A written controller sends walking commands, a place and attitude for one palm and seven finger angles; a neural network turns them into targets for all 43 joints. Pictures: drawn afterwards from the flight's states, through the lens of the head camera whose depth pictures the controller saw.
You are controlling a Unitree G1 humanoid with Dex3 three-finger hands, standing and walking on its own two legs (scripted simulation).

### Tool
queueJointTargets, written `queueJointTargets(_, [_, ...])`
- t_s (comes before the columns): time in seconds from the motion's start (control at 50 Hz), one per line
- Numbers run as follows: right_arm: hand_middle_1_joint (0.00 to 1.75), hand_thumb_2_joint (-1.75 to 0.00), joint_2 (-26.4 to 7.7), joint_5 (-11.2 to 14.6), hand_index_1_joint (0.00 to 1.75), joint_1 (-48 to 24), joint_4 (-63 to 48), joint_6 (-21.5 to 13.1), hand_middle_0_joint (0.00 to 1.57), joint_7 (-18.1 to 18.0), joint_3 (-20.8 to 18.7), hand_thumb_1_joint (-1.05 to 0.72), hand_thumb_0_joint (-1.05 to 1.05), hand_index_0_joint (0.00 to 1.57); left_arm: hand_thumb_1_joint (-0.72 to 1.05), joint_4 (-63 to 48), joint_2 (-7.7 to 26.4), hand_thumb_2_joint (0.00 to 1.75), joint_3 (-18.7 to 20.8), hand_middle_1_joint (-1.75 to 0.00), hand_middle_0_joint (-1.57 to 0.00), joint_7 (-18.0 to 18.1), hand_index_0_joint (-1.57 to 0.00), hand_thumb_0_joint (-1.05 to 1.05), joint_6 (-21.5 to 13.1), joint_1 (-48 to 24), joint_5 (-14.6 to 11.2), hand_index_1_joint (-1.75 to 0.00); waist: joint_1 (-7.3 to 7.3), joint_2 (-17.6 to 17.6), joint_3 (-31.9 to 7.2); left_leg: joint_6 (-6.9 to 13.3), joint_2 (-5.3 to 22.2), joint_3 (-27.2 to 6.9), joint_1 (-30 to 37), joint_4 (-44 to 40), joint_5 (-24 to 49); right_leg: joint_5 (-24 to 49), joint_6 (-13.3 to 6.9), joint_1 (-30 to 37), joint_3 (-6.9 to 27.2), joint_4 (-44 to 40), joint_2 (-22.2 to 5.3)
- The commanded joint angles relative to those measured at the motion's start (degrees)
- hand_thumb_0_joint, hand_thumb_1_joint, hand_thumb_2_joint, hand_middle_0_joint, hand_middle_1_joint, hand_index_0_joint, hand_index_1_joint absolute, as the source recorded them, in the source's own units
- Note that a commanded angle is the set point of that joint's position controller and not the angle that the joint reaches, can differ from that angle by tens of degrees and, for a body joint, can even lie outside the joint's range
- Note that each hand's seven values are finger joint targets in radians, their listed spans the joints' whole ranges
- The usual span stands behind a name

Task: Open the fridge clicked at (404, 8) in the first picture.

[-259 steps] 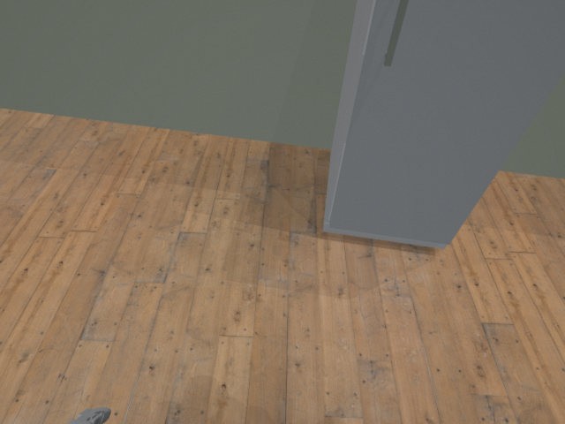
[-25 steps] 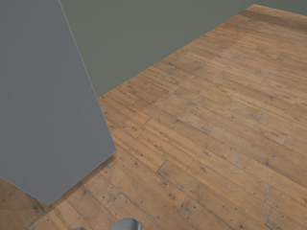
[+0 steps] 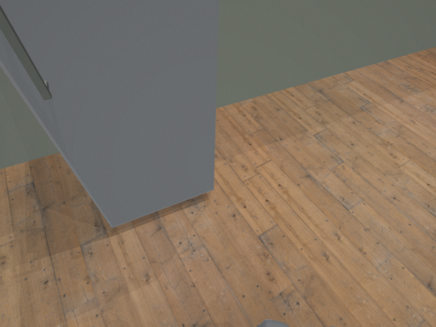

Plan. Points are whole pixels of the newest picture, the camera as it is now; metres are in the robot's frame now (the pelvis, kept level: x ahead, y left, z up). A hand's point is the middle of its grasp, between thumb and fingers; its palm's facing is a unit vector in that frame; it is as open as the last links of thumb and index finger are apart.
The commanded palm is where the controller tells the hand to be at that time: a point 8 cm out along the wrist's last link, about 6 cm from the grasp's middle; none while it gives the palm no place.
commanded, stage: turn to face it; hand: left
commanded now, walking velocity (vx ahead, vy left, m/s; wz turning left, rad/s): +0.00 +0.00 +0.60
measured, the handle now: (19, 44) +0.58 +0.44 +0.19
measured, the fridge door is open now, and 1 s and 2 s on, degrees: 0 0 0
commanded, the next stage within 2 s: take the last steps up to it in 0.72 s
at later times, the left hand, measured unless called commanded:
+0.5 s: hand out of the picture -0.03 +0.20 -0.17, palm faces +0.33 -0.92 -0.23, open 7.4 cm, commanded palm none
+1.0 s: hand out of the picture -0.05 +0.18 -0.15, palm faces +0.45 -0.86 -0.24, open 7.4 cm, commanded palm none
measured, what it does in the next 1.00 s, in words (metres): steps on the spot, turning left: right foot, then left foot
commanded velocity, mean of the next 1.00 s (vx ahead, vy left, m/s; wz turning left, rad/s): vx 0.06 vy -0.01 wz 0.32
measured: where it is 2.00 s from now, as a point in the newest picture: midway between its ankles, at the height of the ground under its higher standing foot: outside the picture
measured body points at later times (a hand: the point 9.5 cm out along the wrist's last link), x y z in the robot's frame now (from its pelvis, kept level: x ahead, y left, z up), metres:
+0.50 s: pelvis -0.02 -0.01 -0.01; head +0.01 +0.01 +0.44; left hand -0.05 +0.25 -0.15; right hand +0.14 -0.24 -0.14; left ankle -0.06 +0.11 -0.73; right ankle +0.01 -0.14 -0.74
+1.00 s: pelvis -0.03 -0.01 +0.00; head -0.02 -0.04 +0.45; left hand -0.08 +0.23 -0.13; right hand +0.11 -0.21 -0.17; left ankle -0.06 +0.10 -0.72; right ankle +0.01 -0.11 -0.74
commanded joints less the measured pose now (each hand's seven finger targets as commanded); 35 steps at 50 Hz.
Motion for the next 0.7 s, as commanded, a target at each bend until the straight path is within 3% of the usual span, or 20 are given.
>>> queueJointTargets(0.0, [0.3,-0.9,-13.07,-0.29,0.3,0.22,-4.03,-0.81,0.2,-0.59,-4.19,-0.9,0.0,0.2,0.9,-5.38,3.25,0.9,0.39,-0.3,-0.2,0.65,-0.2,0.0,-1.84,-0.54,-0.47,-0.3,-1.31,10.53,-6.3,8.46,12.6,-17.51,3.91,-8.82,13.61,-0.3,-0.87,3.83,-0.11,-10.1,2.2])
queueJointTargets(0.06, [0.3,-0.9,-12.09,0.18,0.3,-1.9,-5.08,-0.46,0.2,-0.4,-4.37,-0.9,0.0,0.2,0.9,-4.31,4.09,0.9,0.74,-0.3,-0.2,1.04,-0.2,0.0,-2.63,5.36,-0.71,-0.3,1.94,7.94,-7.59,5.38,9.19,-17.35,-3.68,-3.31,10.2,9.76,-1.6,17.11,-0.57,-26.79,2.66])
queueJointTargets(0.08, [0.3,-0.9,-9.11,0.68,0.3,-1.33,-5.53,-0.45,0.2,-0.09,-4.12,-0.9,0.0,0.2,0.9,-4.4,7.42,0.9,1.36,-0.3,-0.2,1.44,-0.2,0.0,-3.26,7.21,0.0,-0.3,2.97,-1.51,-8.41,1.72,4.2,-13.03,-11.05,5.06,1.47,7.92,-3.68,24.01,7.12,-36.43,-5.15])
queueJointTargets(0.1, [0.3,-0.9,-5.39,0.76,0.3,-0.72,-7.03,-0.49,0.2,0.18,-3.34,-0.9,0.0,0.2,0.9,-5.2,13.21,0.9,2.27,-0.3,-0.2,1.76,-0.2,0.0,-3.64,6.09,0.87,-0.3,2.83,-17.91,-6.68,-3.42,-4.43,-1.74,-20.6,19.52,-17.64,11.7,-10.25,25.72,23.29,-40.98,-21.23])
queueJointTargets(0.12, [0.3,-0.9,-8.93,-0.14,0.3,-1.2,-6.63,0.03,0.2,0.12,-4.24,-0.9,0.0,0.2,0.9,-6.11,12.5,0.9,2.05,-0.3,-0.2,1.9,-0.2,0.0,-3.38,4.63,0.28,-0.3,2.82,-14.76,-6.08,-2.68,-1.09,-4.6,-17.84,30.26,-19.5,8.48,-13.15,16.7,21.89,-41.44,-23.89])
queueJointTargets(0.14, [0.3,-0.9,-8.38,-0.17,0.3,-1.7,-5.62,0.66,0.2,0.44,-4.44,-0.9,0.0,0.2,0.9,-6.72,10.75,0.9,1.73,-0.3,-0.2,1.9,-0.2,0.0,-3.24,0.75,0.23,-0.3,1.03,-12.56,-3.13,-2.58,-0.14,-4.53,-16.97,36.63,-16.47,5.29,-12.71,11.38,19.04,-41.73,-20.65])
queueJointTargets(0.18, [0.3,-0.9,-7.62,-0.39,0.3,0.85,-3.24,1.13,0.2,1.2,-4.24,-0.9,0.0,0.2,0.9,-7.49,7.13,0.9,0.34,-0.3,-0.2,1.65,-0.2,0.0,-3.45,-4.31,0.3,-0.3,-1.76,-9.05,0.56,-3.57,1.71,-2.12,-16.68,42.29,-9.39,9.98,-10.71,8.52,7.72,-39.12,-14.91])
queueJointTargets(0.22, [0.3,-0.9,-6.48,-0.18,0.3,1.68,-2.64,1.05,0.2,1.44,-3.68,-0.9,0.0,0.2,0.9,-7.24,6.17,0.9,0.16,-0.3,-0.2,1.82,-0.2,0.0,-3.74,-3.33,0.56,-0.3,-1.39,-9.87,-0.78,-4.48,2.19,0.02,-15.64,40.07,-8.43,17.15,-10.42,11.23,2.87,-37.05,-13.49])
queueJointTargets(0.28, [0.3,-0.9,-5.86,0.04,0.3,-1.5,-3.16,1.04,0.2,1.33,-3.13,-0.9,0.0,0.2,0.9,-5.31,7.53,0.9,0.36,-0.3,-0.2,1.78,-0.2,0.0,-3.63,1.31,0.65,-0.3,1.19,-10.35,-2.16,-5.22,2.51,2.41,-14.71,31.67,-10.95,23.01,-11.7,16.61,0.88,-35.57,-14.71])
queueJointTargets(0.36, [0.3,-0.9,-4.62,0.51,0.3,-4.12,-3.66,0.37,0.2,1.14,-2.06,-0.9,0.0,0.2,0.9,-3.28,9.66,0.9,1.02,-0.3,-0.2,1.52,-0.2,0.0,-3.33,4.51,0.95,-0.3,3.08,-11.73,-4.03,-4.79,1.97,5.69,-9.58,18.75,-13.36,33.57,-12.47,19.64,-0.86,-32.01,-16.01])
queueJointTargets(0.42, [0.3,-0.9,-4.65,0.72,0.3,-1.43,-3.04,-0.43,0.2,0.67,-1.7,-0.9,0.0,0.2,0.9,-2.24,10.27,0.9,1.4,-0.3,-0.2,1.45,-0.2,0.0,-3.05,4.36,0.96,-0.3,2.12,-12.61,-6.42,-3.93,1.32,7.63,-3.55,8.09,-10.85,38.64,-10.95,20.58,-2.67,-27.4,-16.14])
queueJointTargets(0.44, [0.3,-0.9,-5.12,0.63,0.3,0.77,-2.32,-0.78,0.2,0.52,-1.76,-0.9,0.0,0.2,0.9,-2.09,10.09,0.9,1.5,-0.3,-0.2,1.39,-0.2,0.0,-2.89,3.58,0.67,-0.3,0.73,-11.57,-7.11,-3.56,1.16,7.94,0.83,1.87,-5.35,37.08,-9.06,18.99,-4.47,-24.67,-15.08])
queueJointTargets(0.46, [0.3,-0.9,-6.87,0.48,0.3,3.2,-1.62,-1.19,0.2,0.5,-2.14,-0.9,0.0,0.2,0.9,-2.16,9.24,0.9,1.38,-0.3,-0.2,1.19,-0.2,0.0,-2.57,3.35,0.12,-0.3,-0.78,-7.28,-8.21,-2.72,2.12,7.03,8.2,-5.49,2.67,33.07,-6.31,14.44,-6.57,-19.52,-13.58])
queueJointTargets(0.48, [0.3,-0.9,-12.27,0.02,0.3,5.41,-1.55,-1.88,0.2,0.24,-3.31,-0.9,0.0,0.2,0.9,-3.33,6.3,0.9,1.05,-0.3,-0.2,0.9,-0.2,0.0,-2.2,4.33,-0.32,-0.3,-1.92,6.68,-10.83,1.77,13.27,-6.9,17.6,-8.76,15.93,16.84,-2.54,2.95,-9.05,-9.0,-8.04])
queueJointTargets(0.5, [0.3,-0.9,-16.62,0.18,0.3,8.23,-1.31,-1.62,0.2,-0.06,-4.08,-0.9,0.0,0.2,0.9,-5.33,2.69,0.9,-0.56,-0.3,-0.2,0.65,-0.2,0.0,-2.03,1.56,-0.11,-0.3,-3.38,17.8,-9.73,8.22,24.04,-17.36,19.01,-9.67,34.35,-11.38,-0.32,-6.6,-7.15,1.16,-3.25])
queueJointTargets(0.52, [0.3,-0.9,-15.39,0.09,0.3,9.61,0.39,-1.72,0.2,-0.87,-3.96,-0.9,0.0,0.2,0.9,-4.9,3.45,0.9,-0.62,-0.3,-0.2,1.34,-0.2,0.0,-1.19,-1.52,0.33,-0.3,-4.77,16.06,-9.54,9.56,23.49,-16.4,14.67,-10.56,29.9,-11.28,-0.99,-5.54,-1.76,6.72,-3.18])
queueJointTargets(0.54, [0.3,-0.9,-14.26,-0.05,0.3,7.02,0.03,-1.61,0.2,-1.47,-3.53,-0.9,0.0,0.2,0.9,-4.12,3.26,0.9,-0.26,-0.3,-0.2,1.2,-0.2,0.0,-1.04,-2.93,0.02,-0.3,-3.75,16.17,-6.37,9.82,21.22,-14.95,10.84,-11.21,24.49,-7.93,-1.17,-6.54,-0.07,9.68,-3.19])
queueJointTargets(0.58, [0.3,-0.9,-10.63,-0.12,0.3,0.41,-1.36,-1.77,0.2,-1.66,-2.15,-0.9,0.0,0.2,0.9,-1.63,3.53,0.9,0.03,-0.3,-0.2,0.5,-0.2,0.0,-1.07,-0.52,0.02,-0.3,-0.62,12.3,-3.33,8.08,16.08,-8.74,6.77,-11.57,20.35,-1.0,-1.23,-4.38,0.09,9.85,-3.01])
queueJointTargets(0.6, [0.3,-0.9,-10.03,0.06,0.3,-0.27,-1.54,-2.04,0.2,-1.71,-1.94,-0.9,0.0,0.2,0.9,-0.66,3.39,0.9,-0.08,-0.3,-0.2,0.21,-0.2,0.0,-1.17,1.2,0.05,-0.3,-0.06,10.23,-4.19,7.55,15.12,-7.0,7.15,-11.49,20.45,0.48,-1.09,-3.26,-0.51,8.88,-2.72])
queueJointTargets(0.68, [0.3,-0.9,-9.92,0.15,0.3,2.61,-0.17,-2.05,0.2,-1.85,-2.08,-0.9,0.0,0.2,0.9,-0.22,2.38,0.9,-0.61,-0.3,-0.2,0.44,-0.2,0.0,-1.13,0.34,-0.16,-0.3,-1.38,8.84,-5.95,8.74,15.06,-8.08,12.05,-10.9,24.67,-0.28,-0.63,-1.9,-0.79,1.23,-0.97])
